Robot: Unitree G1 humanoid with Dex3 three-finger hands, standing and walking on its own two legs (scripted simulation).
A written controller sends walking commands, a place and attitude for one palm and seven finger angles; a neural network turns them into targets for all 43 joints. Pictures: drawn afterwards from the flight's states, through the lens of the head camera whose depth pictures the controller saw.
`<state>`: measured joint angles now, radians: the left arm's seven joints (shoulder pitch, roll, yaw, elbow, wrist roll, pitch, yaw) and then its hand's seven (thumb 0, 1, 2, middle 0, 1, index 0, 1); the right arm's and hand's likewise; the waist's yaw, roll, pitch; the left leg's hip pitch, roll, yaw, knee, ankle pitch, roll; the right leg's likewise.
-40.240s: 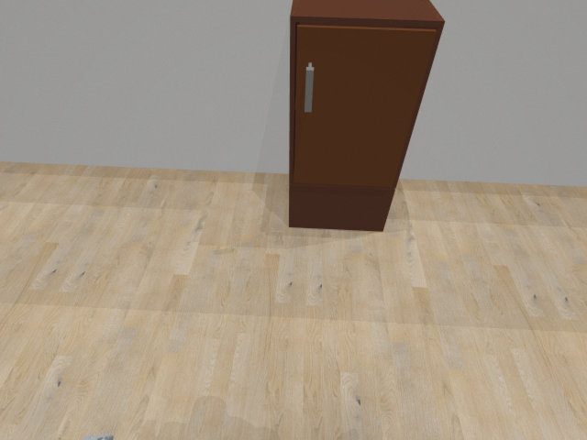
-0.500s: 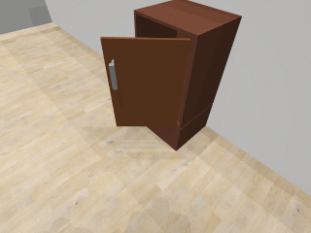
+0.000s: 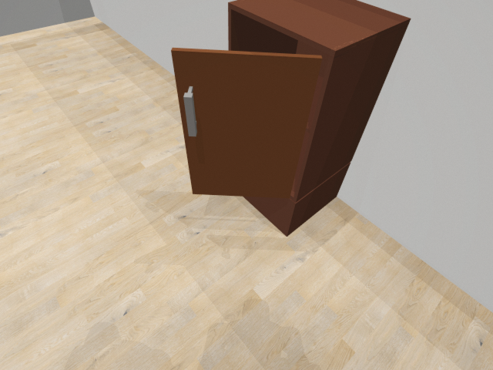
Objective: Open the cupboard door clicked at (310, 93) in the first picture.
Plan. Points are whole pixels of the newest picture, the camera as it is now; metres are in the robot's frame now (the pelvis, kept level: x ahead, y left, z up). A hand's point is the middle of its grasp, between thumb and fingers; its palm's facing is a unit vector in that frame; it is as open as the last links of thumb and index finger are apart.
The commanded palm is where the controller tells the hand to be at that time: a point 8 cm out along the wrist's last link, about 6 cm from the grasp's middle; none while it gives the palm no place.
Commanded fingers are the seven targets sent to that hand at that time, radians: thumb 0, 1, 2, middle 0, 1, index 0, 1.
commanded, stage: look again from close up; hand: left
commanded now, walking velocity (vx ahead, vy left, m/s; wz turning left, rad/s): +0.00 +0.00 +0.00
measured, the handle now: (191, 111) +0.80 +0.22 -0.05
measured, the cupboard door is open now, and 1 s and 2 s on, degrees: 47 47 47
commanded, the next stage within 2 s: shuffle to correct the standing spot in 0.10 s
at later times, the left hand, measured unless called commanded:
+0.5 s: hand out of the picture -0.02 +0.17 -0.20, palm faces +0.08 -0.98 -0.16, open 7.3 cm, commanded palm none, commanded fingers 0.00 0.90 0.90 -0.20 -0.30 -0.20 -0.30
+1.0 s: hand (183, 321) +0.24 +0.14 -0.17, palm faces +0.10 -0.98 -0.19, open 7.2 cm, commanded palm none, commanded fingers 0.00 0.90 0.90 -0.20 -0.30 -0.20 -0.30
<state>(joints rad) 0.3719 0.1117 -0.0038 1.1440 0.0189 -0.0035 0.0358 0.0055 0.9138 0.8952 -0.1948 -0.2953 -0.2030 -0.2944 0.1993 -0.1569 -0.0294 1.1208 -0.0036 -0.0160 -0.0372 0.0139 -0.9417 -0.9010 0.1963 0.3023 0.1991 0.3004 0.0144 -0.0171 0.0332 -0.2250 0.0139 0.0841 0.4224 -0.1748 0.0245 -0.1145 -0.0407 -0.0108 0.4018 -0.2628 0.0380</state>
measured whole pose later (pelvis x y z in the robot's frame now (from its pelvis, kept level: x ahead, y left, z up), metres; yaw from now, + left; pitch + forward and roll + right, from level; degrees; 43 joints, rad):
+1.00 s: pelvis +0.16 -0.03 -0.01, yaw +2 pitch -1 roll -1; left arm 0.18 0.12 0.08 0.99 0.02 -0.06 0.03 -0.01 0.94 0.89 -0.20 -0.30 -0.21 -0.29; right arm 0.34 -0.15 -0.06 1.13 -0.03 -0.01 -0.01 0.00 -0.91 -0.90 0.20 0.30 0.20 0.30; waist -0.03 0.05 0.05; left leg -0.42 0.09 0.07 1.09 -0.39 0.01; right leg -0.27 -0.05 -0.17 0.52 -0.23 -0.01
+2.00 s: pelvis +0.24 +0.01 +0.00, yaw +3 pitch +0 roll -1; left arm 0.20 0.18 0.05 1.02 0.02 0.05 0.04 0.01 0.91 0.90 -0.19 -0.30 -0.20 -0.29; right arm 0.22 -0.14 -0.04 1.05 -0.03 0.01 -0.04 0.01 -0.93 -0.90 0.20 0.30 0.20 0.30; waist 0.01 -0.03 0.05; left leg -0.23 -0.01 0.10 0.45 -0.22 0.06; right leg -0.30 -0.03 -0.02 0.78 -0.44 0.02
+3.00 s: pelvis +0.20 +0.01 -0.02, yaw +4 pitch -1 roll -2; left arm 0.34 0.16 0.01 1.01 0.03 0.00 0.05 0.01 0.91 0.89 -0.20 -0.30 -0.20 -0.29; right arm 0.30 -0.15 -0.04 1.01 -0.02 -0.01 -0.02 0.01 -0.92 -0.90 0.20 0.30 0.20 0.30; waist -0.01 0.00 -0.01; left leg -0.37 0.02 0.07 0.63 -0.24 0.05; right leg -0.23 -0.01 -0.06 0.58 -0.34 0.01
